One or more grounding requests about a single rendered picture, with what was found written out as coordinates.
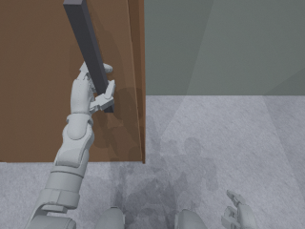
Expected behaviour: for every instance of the handle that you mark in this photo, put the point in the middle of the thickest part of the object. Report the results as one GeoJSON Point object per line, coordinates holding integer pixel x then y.
{"type": "Point", "coordinates": [81, 24]}

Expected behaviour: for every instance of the left robot forearm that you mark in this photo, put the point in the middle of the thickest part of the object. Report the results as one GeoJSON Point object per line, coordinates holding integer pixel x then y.
{"type": "Point", "coordinates": [61, 192]}

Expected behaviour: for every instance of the right robot hand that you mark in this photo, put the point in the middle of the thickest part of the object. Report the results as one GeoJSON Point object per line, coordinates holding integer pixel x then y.
{"type": "Point", "coordinates": [240, 219]}

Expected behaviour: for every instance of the wardrobe door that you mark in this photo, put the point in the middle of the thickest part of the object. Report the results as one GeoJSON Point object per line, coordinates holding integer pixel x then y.
{"type": "Point", "coordinates": [39, 60]}

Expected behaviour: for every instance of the robot left thigh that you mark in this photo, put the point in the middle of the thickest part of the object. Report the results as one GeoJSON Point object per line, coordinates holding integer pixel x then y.
{"type": "Point", "coordinates": [112, 218]}

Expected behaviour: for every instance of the left robot hand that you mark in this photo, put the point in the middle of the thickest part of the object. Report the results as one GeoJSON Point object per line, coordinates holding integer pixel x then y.
{"type": "Point", "coordinates": [82, 91]}

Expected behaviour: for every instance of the robot left upper arm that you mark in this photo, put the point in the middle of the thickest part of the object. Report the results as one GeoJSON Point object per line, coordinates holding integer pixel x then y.
{"type": "Point", "coordinates": [52, 222]}

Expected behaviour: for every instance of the robot right thigh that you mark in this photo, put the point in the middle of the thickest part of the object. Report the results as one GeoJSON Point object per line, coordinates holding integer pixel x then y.
{"type": "Point", "coordinates": [187, 219]}

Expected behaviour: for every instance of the robot thigh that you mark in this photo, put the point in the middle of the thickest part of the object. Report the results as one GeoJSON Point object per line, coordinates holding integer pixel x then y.
{"type": "Point", "coordinates": [187, 219]}
{"type": "Point", "coordinates": [112, 218]}

